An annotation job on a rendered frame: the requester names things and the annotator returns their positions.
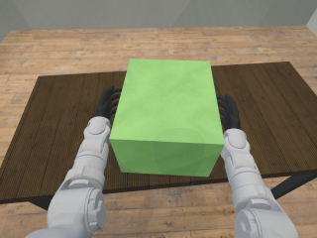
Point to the left robot forearm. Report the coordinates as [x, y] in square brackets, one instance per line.
[91, 159]

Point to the left robot upper arm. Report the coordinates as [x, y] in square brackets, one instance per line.
[74, 213]

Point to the robot right hand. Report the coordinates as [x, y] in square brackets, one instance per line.
[231, 115]

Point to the carton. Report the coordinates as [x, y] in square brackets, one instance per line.
[167, 121]

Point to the right robot upper arm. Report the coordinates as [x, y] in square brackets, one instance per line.
[262, 223]

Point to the robot left hand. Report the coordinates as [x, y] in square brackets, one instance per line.
[105, 105]

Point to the table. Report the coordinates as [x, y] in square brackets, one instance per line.
[277, 109]

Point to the right robot forearm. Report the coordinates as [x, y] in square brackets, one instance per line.
[244, 177]

